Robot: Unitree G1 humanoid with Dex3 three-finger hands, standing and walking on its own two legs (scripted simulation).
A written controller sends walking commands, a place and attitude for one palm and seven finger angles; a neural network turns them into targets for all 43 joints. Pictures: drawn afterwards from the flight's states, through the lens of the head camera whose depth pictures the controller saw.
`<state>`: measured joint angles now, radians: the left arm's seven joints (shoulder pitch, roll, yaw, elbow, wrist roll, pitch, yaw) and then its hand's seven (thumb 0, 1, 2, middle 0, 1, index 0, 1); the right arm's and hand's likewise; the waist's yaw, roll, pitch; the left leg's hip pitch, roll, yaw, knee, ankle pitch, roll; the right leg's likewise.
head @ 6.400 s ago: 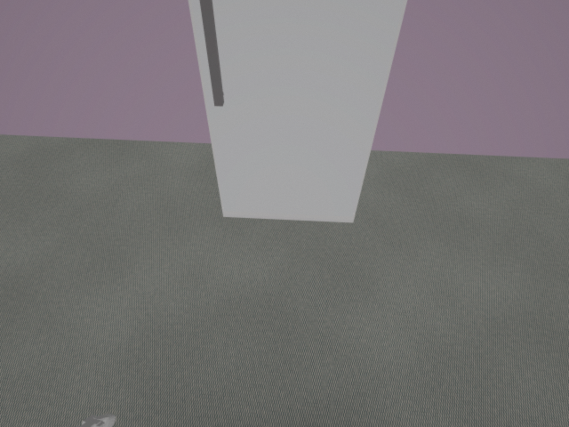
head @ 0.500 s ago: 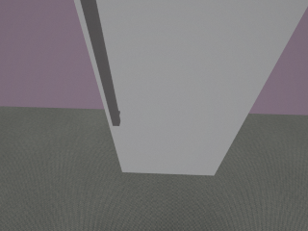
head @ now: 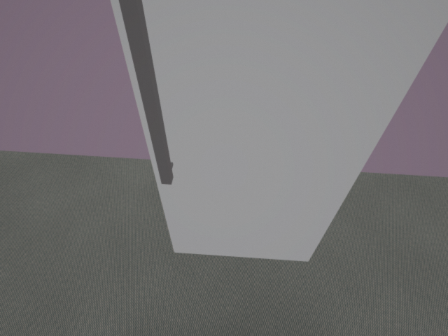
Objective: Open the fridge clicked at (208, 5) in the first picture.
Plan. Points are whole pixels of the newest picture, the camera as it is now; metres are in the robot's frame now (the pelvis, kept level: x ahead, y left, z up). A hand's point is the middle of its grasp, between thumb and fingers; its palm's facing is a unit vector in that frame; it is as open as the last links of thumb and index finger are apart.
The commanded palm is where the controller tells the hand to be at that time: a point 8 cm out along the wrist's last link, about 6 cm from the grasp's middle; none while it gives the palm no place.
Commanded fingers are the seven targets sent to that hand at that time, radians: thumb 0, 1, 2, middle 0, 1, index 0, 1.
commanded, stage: shuffle to correct the standing spot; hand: left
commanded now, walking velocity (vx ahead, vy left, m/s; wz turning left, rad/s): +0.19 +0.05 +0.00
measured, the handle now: (154, 99) +0.54 +0.20 +0.14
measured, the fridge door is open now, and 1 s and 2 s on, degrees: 0 0 0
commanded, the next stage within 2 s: come to a stop and stand still in 0.18 s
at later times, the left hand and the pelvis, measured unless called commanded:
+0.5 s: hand (149, 320) +0.19 +0.17 -0.17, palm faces +0.04 -0.97 -0.26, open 7.3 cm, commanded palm none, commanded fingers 0.00 0.90 0.90 -0.20 -0.30 -0.20 -0.30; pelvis +0.10 -0.02 -0.01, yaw +2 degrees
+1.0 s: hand out of the picture +0.05 +0.21 -0.18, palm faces +0.15 -0.97 -0.20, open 7.3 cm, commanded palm none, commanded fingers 0.00 0.90 0.90 -0.20 -0.30 -0.20 -0.30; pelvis +0.05 +0.02 +0.00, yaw +2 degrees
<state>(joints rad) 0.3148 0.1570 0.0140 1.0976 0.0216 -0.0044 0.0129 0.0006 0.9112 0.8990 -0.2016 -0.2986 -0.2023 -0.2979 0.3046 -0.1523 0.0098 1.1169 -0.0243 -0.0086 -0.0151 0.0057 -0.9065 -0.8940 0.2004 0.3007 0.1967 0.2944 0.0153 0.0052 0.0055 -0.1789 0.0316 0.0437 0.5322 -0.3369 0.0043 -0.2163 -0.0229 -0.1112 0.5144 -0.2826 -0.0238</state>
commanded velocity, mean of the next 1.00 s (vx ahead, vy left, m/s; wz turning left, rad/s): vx -0.01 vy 0.05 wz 0.00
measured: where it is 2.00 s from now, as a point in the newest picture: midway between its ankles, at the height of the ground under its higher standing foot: outside the picture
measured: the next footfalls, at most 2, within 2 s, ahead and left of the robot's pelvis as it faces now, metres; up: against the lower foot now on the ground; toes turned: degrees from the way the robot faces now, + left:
right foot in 0.44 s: +0.18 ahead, -0.10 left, +0.00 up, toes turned -5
left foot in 0.86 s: +0.11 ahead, +0.12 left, +0.00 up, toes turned +4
